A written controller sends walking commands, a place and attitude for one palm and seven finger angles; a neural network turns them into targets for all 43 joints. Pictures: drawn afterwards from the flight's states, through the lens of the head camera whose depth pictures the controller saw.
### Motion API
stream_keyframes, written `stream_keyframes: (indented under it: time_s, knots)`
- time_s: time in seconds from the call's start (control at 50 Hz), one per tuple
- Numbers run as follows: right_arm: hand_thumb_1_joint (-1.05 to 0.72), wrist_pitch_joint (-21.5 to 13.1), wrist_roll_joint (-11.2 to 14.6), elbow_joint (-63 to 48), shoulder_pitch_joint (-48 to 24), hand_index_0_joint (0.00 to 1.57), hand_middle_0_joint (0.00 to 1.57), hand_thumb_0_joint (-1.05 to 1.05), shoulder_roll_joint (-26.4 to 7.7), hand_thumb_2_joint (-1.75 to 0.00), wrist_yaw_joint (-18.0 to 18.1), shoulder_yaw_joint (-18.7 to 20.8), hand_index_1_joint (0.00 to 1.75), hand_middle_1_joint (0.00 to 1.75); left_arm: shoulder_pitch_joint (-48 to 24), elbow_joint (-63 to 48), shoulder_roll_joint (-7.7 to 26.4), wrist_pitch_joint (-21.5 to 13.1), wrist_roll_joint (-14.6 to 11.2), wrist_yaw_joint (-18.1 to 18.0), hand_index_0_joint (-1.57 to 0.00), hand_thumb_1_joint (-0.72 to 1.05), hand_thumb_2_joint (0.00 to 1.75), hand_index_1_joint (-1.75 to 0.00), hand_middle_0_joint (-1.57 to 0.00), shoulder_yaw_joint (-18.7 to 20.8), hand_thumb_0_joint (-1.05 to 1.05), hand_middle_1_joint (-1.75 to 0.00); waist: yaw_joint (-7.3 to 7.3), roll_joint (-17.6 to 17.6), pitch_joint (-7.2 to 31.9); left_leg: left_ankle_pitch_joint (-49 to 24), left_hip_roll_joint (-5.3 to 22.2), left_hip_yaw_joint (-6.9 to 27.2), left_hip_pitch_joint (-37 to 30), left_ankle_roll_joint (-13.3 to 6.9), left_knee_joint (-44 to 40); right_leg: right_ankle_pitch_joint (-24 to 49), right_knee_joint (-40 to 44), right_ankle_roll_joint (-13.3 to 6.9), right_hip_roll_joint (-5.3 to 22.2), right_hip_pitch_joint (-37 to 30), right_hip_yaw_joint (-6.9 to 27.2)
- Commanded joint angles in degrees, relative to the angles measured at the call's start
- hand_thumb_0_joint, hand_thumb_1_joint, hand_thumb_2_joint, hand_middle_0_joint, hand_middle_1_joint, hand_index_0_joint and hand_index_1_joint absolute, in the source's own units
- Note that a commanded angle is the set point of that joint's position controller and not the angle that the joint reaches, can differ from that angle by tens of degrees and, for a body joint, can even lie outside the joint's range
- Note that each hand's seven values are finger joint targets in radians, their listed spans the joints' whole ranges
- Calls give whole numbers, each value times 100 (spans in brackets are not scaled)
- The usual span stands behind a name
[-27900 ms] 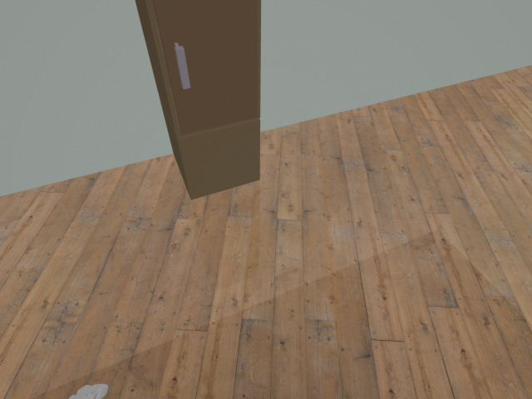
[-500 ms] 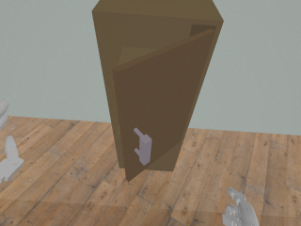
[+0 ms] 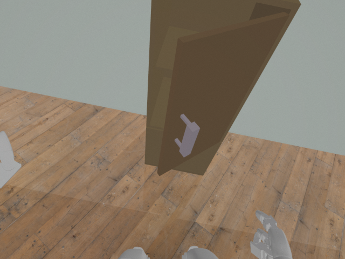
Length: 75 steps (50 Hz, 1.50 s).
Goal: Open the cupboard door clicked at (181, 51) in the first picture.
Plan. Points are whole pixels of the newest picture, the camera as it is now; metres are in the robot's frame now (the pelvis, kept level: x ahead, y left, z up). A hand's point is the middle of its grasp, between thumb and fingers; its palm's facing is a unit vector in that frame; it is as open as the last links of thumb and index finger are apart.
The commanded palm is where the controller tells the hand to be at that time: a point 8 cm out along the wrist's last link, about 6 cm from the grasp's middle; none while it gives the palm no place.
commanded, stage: step back with the hand held close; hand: left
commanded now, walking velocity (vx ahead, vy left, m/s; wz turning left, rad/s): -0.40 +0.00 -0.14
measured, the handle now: (184, 135) +0.45 -0.01 -0.04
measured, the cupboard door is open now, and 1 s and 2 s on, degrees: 43 43 43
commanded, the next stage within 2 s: stop stepping back and stand still in 0.08 s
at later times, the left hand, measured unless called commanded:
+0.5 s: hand out of the picture +0.08 +0.23 +0.20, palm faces +0.31 -0.80 -0.51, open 7.4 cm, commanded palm +0.06 +0.27 +0.19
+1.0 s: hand out of the picture +0.04 +0.24 +0.19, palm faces +0.43 -0.76 -0.49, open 7.4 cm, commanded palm +0.00 +0.27 +0.19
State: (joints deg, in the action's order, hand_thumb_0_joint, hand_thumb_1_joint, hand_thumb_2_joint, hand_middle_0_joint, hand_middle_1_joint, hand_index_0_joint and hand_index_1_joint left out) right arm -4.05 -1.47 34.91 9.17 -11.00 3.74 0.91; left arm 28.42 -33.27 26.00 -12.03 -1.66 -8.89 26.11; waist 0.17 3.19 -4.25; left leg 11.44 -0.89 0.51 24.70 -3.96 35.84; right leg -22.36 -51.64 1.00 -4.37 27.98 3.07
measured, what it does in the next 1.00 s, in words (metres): walks backwards: right foot, then left foot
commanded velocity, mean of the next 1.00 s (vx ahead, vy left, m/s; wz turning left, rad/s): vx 0.10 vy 0.05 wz -0.02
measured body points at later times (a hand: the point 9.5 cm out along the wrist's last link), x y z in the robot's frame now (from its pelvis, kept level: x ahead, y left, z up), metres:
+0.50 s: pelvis -0.11 -0.02 +0.00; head -0.13 +0.01 +0.45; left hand +0.05 +0.27 +0.22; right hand +0.01 -0.26 -0.08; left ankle -0.04 +0.08 -0.70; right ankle -0.25 -0.09 -0.73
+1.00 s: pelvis -0.17 -0.02 +0.02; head -0.18 -0.03 +0.47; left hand +0.01 +0.28 +0.22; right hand -0.07 -0.28 -0.09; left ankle -0.14 +0.11 -0.67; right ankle -0.18 -0.10 -0.73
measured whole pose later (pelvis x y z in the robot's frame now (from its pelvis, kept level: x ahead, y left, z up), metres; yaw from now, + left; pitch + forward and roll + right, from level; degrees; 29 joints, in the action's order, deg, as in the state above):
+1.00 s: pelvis -0.17 -0.02 +0.02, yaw -5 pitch +1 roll +2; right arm -6.3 -0.5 39.5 17.5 -13.4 4.3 0.8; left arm 30.6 -21.7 23.7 -14.9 -1.4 -8.7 26.1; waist -0.9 0.6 3.6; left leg 16.7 1.2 -2.8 27.6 -0.4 52.8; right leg -14.6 -26.5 -3.0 0.0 12.7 -2.6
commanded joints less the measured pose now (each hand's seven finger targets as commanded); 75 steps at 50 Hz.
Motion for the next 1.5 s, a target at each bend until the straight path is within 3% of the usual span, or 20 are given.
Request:
stream_keyframes:
  time_s: [0.0,0.16,0.28,0.36,0.38,0.44,0.52,0.58,0.62,0.66,0.72,0.74,0.78,0.8,0.9,1.02,1.1,1.16,1.32,1.48]
  knots:
    - [-90,-539,8,-752,-232,20,20,0,-793,-90,-42,374,30,30,68,-1974,883,-505,-120,-138,-20,90,90,-30,-20,709,0,-30,-19,-1077,1642,-1634,1924,1500,-1105,-492,-1661,-693,-1428,10,81,-223,200]
    - [-90,-560,10,-480,-331,20,20,0,-763,-90,-60,240,30,30,31,-1451,786,-165,-205,-75,-20,90,90,-30,-20,470,0,-30,93,-1504,1585,3,1596,1118,-1650,-199,-2600,-873,-98,64,-90,-609,-389]
    - [-90,-485,28,-834,-331,20,20,0,-637,-90,-73,109,30,30,920,-1808,1324,-160,-403,-63,-20,90,90,-30,-20,1085,0,-30,-68,-2210,1986,1367,586,164,-1386,626,-2811,-743,2953,-303,-400,-2342,-1288]
    - [-90,-192,35,-779,-382,20,20,0,-595,-90,-124,-30,30,30,1169,-1908,1780,-282,-447,-74,-20,90,90,-30,-20,1487,0,-30,-139,492,1352,540,40,-137,-754,507,1407,881,4399,-857,2194,-779,1073]
    - [-90,-250,1,-804,-402,20,20,0,-687,-90,-152,-56,30,30,788,-2039,1935,-339,-439,-159,-20,90,90,-30,-20,1655,0,-30,-106,149,1479,681,108,8,-78,500,1895,1864,4067,-1081,2488,-1108,1105]
    - [-90,-356,209,-633,-210,20,20,0,-728,-90,-80,64,30,30,400,-911,1143,-170,-315,-98,-20,90,90,-30,-20,996,0,-30,114,414,788,330,351,-13,818,421,1365,3673,3187,-774,1903,-2169,633]
    - [-90,-467,229,-331,-40,20,20,0,-844,-90,162,80,30,30,-833,488,714,-70,-119,-105,-20,90,90,-30,-20,256,0,-30,222,-259,330,132,16,-479,-1257,96,-729,3229,2195,-282,1380,-1210,-8]
    - [-90,-490,274,-491,40,20,20,0,-1020,-90,161,135,30,30,-1223,420,741,-123,-64,-111,-20,90,90,-30,-20,76,0,-30,148,-1204,711,-1578,1471,1763,-2264,-882,-1007,1080,298,369,506,-67,-347]
    - [-90,-568,77,-486,-15,20,20,0,-847,-90,89,110,30,30,-1004,-224,822,-207,-30,-72,-20,90,90,-30,-20,82,0,-30,91,-963,749,-1327,1843,2689,-1677,-1065,-1702,-959,-96,50,483,-148,-64]
    - [-90,-656,135,-541,-315,20,20,0,-871,-90,33,129,30,30,-552,-617,840,-188,-43,-54,-20,90,90,-30,-20,259,0,-30,12,-567,464,993,1536,1814,-37,-689,-2214,-823,553,-42,515,-1493,-185]
    - [-90,-644,164,-820,-497,20,20,0,-788,-90,19,95,30,30,505,-1302,1122,-255,-54,-140,-20,90,90,-30,-20,756,0,-30,-130,-1478,733,2740,863,556,1249,-94,-1970,-286,1738,-222,353,-3034,-686]
    - [-90,-603,147,-883,-467,20,20,0,-739,-90,13,110,30,30,746,-1323,1196,-297,-14,-155,-20,90,90,-30,-20,903,0,-30,-140,-1415,715,2790,537,161,1539,93,-1161,-633,2188,-409,567,-3057,-243]
    - [-90,-445,124,-834,-361,20,20,0,-676,-90,-28,218,30,30,670,-1263,1468,-323,1,-199,-20,90,90,-30,-20,1172,0,-30,-167,745,534,1941,-129,-245,1694,413,2372,-3099,4490,-1315,2527,-1556,3309]
    - [-90,-459,54,-657,-295,20,20,0,-763,-90,-3,258,30,30,285,-1079,1212,-389,-45,-180,-20,90,90,-30,-20,982,0,-30,-3,403,80,1425,13,141,1664,453,3300,-2907,4756,-1336,2663,-841,3510]
    - [-90,-488,105,-425,51,20,20,0,-685,-90,106,172,30,30,-261,537,796,-535,13,-50,-20,90,90,-30,-20,619,0,-30,177,-73,232,384,393,-87,941,438,2226,-310,3971,-911,1802,-1047,1044]
    - [-90,-744,98,-509,-96,20,20,0,-744,-90,176,199,30,30,-516,280,396,-341,32,-131,-20,90,90,-30,-20,-92,0,-30,-66,761,588,440,74,-688,-969,194,-612,443,3441,-650,1540,-1410,492]
    - [-90,-774,135,-735,-163,20,20,0,-951,-90,139,279,30,30,-435,-1313,840,-470,16,-200,-20,90,90,-30,-20,328,0,-30,-81,-912,1355,-1939,1144,691,-2331,-180,-1139,1709,1835,-36,722,-1273,-149]
    - [-90,-766,115,-731,-108,20,20,0,-731,-90,52,165,30,30,53,-1522,1034,-467,46,-177,-20,90,90,-30,-20,631,0,-30,-80,-1805,1229,-3337,1050,277,-2234,-42,-1050,1053,1752,-47,519,-1231,-581]
    - [-90,-515,215,-702,-29,20,20,0,-704,-90,-38,162,30,30,590,30,560,-286,-155,-98,-20,90,90,-30,-20,577,0,-30,100,-53,1085,-1454,503,-306,-1212,439,-563,3852,2646,-239,927,-2185,258]
    - [-90,-507,176,-819,-372,20,20,0,-758,-90,95,89,30,30,-189,-677,804,-195,-108,-27,-20,90,90,-30,-20,368,0,-30,-28,-610,950,-937,575,-67,-1239,333,-1448,2084,2842,-3,568,-2042,-204]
